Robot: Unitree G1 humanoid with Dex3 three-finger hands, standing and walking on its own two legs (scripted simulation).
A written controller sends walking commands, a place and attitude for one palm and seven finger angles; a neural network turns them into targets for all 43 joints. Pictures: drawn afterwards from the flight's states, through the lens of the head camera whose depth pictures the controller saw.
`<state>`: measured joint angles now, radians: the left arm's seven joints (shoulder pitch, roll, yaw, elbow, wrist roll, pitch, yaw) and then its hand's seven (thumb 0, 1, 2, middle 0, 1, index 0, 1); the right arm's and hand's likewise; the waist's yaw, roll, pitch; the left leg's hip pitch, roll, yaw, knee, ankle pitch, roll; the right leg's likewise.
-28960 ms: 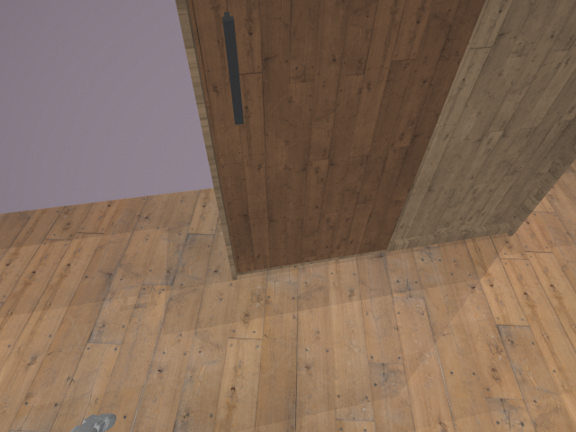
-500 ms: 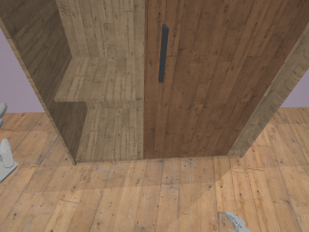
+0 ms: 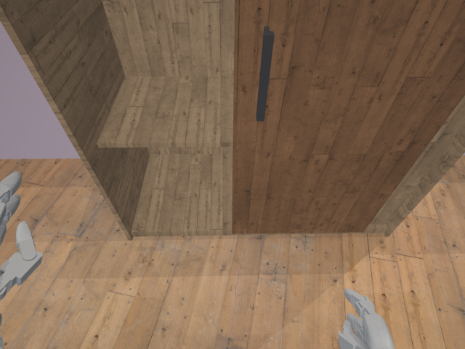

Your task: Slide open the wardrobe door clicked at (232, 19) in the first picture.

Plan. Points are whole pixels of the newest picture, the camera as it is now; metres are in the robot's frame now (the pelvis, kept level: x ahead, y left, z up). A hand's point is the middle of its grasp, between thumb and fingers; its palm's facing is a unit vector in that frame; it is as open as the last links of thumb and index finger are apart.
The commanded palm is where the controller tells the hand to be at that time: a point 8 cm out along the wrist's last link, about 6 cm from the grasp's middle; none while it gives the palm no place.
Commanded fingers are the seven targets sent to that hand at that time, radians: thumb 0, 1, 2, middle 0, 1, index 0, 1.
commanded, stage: stop stepping back and stand still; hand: left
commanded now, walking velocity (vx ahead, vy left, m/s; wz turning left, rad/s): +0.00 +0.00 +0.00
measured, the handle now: (263, 77) +0.69 -0.01 +0.11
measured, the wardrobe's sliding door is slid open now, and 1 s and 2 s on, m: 0.48 0.48 0.48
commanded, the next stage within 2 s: let the arm hang, fingers relaxed in 0.72 s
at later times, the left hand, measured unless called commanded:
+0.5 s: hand (78, 258) +0.20 +0.22 +0.13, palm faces +0.38 -0.80 -0.46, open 7.4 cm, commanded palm +0.14 +0.26 +0.17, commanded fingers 0.00 0.90 0.90 -0.20 -0.30 -0.20 -0.30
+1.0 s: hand (126, 343) +0.14 +0.20 -0.10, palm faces +0.09 -0.93 -0.36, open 7.4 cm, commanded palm none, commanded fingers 0.00 0.90 0.90 -0.20 -0.30 -0.20 -0.30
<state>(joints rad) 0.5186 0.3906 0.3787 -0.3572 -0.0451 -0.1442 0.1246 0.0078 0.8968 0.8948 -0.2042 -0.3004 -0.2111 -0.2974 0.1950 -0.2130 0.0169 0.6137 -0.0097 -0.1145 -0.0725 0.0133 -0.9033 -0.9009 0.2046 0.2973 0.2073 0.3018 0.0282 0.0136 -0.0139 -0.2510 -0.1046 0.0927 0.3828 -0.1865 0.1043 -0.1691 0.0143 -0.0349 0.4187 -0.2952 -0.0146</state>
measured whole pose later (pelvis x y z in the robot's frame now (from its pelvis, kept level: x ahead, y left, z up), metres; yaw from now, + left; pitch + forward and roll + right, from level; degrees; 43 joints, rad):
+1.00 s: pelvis -0.03 -0.03 -0.01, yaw +3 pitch +2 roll -1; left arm 0.21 0.30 0.06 0.51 0.01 0.04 0.02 0.00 0.91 0.90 -0.19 -0.30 -0.20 -0.30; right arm 0.15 -0.30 0.01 0.80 -0.02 -0.02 -0.01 0.01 -0.91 -0.90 0.20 0.30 0.21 0.30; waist -0.02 0.04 -0.02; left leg -0.38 -0.08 0.03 0.60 -0.25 0.09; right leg -0.26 0.04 -0.11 0.60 -0.37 -0.07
